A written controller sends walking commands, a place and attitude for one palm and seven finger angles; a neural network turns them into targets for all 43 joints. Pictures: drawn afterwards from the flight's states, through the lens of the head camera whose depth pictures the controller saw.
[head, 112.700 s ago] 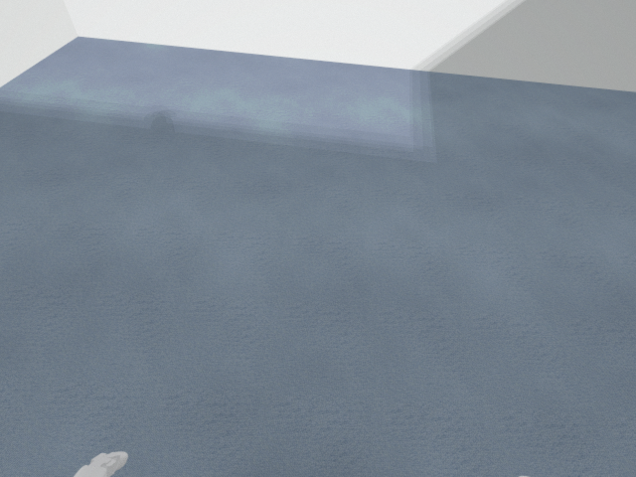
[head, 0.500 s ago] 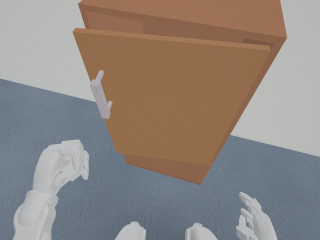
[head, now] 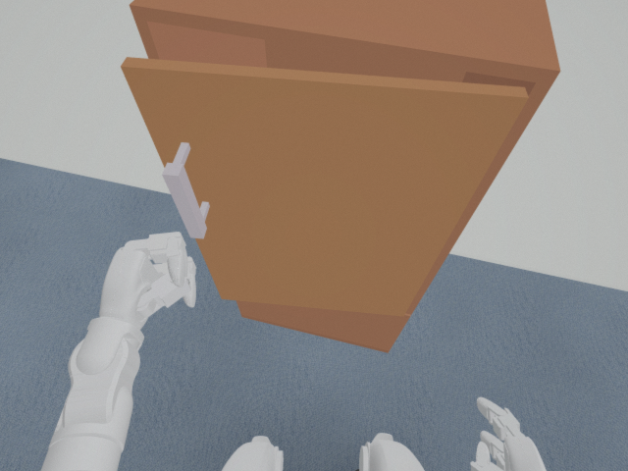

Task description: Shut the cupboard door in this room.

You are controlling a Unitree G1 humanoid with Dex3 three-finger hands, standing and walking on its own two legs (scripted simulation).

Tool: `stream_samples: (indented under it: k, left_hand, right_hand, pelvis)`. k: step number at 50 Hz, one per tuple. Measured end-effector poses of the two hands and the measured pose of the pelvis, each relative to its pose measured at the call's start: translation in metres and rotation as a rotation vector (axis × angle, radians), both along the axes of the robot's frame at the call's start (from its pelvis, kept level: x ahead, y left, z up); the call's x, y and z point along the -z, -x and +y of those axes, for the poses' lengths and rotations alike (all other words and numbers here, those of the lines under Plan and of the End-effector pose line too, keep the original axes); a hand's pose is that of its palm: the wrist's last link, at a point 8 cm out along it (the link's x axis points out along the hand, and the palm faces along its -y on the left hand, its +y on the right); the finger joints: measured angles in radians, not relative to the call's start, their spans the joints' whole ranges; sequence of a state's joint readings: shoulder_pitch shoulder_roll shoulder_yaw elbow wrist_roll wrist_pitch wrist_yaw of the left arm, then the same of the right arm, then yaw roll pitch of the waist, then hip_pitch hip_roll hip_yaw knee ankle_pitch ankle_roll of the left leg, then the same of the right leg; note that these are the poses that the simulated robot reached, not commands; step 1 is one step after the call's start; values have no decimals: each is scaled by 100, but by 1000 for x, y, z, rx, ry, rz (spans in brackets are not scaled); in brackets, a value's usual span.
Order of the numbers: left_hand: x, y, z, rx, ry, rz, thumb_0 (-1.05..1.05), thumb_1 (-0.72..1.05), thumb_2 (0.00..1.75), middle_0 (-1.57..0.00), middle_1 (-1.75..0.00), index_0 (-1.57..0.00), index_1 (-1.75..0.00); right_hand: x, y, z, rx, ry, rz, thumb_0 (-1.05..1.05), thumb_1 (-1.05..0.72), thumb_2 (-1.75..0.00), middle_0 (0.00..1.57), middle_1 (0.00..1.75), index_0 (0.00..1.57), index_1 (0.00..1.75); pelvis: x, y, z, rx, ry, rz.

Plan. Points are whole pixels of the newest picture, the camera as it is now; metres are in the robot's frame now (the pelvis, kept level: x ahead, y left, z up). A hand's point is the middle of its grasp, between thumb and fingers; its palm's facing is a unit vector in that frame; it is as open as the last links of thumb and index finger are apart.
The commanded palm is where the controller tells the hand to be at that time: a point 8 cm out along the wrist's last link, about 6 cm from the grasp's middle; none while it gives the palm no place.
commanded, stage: bring the fist close to the handle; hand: left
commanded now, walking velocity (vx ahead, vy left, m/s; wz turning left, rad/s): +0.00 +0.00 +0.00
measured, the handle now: (191, 193) +0.46 +0.19 +0.06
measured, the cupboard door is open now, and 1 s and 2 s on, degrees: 8 8 0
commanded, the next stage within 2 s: push the door shut along its arc in 0.66 s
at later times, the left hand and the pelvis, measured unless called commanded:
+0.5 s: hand (197, 251) +0.37 +0.16 +0.06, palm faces -0.08 -1.00 -0.03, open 3.1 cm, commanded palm +0.35 +0.22 +0.06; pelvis +0.00 +0.00 +0.00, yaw -1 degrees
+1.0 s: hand (196, 237) +0.38 +0.17 +0.06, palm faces -0.10 -0.99 -0.04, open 3.1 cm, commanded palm +0.37 +0.22 +0.06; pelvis -0.01 -0.01 +0.00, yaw +0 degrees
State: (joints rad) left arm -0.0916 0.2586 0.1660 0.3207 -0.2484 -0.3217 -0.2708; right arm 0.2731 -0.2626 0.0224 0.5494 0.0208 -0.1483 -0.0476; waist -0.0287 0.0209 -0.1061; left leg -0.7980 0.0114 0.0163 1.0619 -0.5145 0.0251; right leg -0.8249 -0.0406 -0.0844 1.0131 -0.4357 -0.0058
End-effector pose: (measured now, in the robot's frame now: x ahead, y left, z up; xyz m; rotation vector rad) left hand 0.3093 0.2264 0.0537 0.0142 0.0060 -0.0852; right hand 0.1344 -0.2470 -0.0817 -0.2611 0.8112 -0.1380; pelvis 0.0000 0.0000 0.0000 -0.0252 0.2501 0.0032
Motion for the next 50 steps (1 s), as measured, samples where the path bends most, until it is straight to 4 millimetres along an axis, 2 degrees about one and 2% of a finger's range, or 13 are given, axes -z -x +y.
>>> stream_samples:
  k: [7,12,17,24,28,32,43,50]
  left_hand:
    - [-8,-28,6,-23,-15,-25,1,90,90,-130,-150,-130,-150]
    - [-3,-37,5,-9,-10,30,1,91,90,-129,-150,-130,-150]
    - [-6,-45,0,-18,7,-11,1,91,90,-129,-150,-130,-150]
    - [-6,-42,-7,-5,-11,-9,1,91,90,-129,-150,-130,-150]
    - [-1,-37,-3,-27,-13,18,1,90,90,-129,-150,-130,-150]
    - [-6,-35,0,-45,-15,-18,1,90,90,-130,-150,-130,-150]
    - [-6,-44,-11,11,-17,-2,1,90,90,-130,-150,-130,-150]
    - [-11,-59,-3,15,-25,-21,2,90,90,-130,-150,-130,-150]
  right_hand:
    - [4,4,2,10,-17,38,1,-90,-90,20,30,21,30]
    - [6,13,0,26,-21,69,1,-90,-90,20,30,21,30]
    - [8,23,-5,39,-10,106,1,-90,-90,20,30,21,30]
    - [9,35,-9,64,-22,131,1,-90,-90,20,30,21,30]
    - [8,38,-11,69,-21,135,1,-90,-90,20,30,21,30]
    - [9,39,-12,60,-14,133,1,-90,-90,20,30,20,30]
    - [9,34,-14,56,-16,112,1,-90,-90,20,30,21,30]
    - [11,39,-17,61,0,127,1,-90,-90,20,30,21,30]
  pelvis:
    - [-1,-1,-1,5,-3,10]
    - [-3,-1,0,8,-3,12]
    - [-3,0,-1,10,-5,16]
    - [-4,2,-2,20,-11,11]
    - [-5,4,-4,19,-13,3]
    - [-4,7,-5,15,-12,0]
    - [-3,11,-8,13,-14,5]
    - [0,14,-10,10,-13,8]
